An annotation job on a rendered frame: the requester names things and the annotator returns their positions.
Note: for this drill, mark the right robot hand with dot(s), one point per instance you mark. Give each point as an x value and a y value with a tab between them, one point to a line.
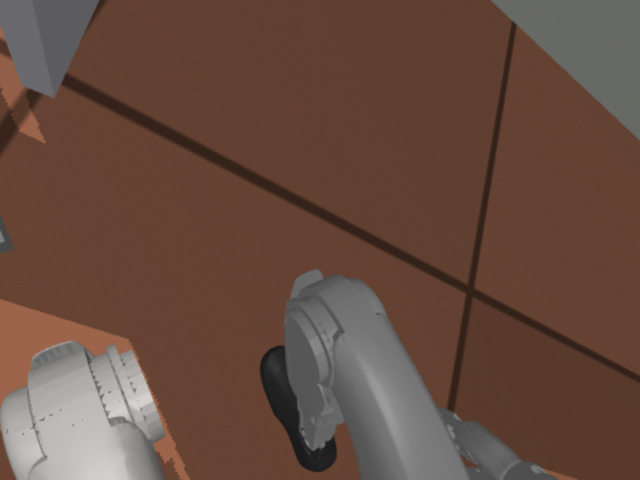
479	446

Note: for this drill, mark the carton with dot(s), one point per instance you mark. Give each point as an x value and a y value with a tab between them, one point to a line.
5	242

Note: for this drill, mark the right robot arm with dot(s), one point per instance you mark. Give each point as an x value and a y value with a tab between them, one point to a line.
527	471

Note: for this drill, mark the right robot foot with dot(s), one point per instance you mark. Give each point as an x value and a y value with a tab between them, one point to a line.
283	402

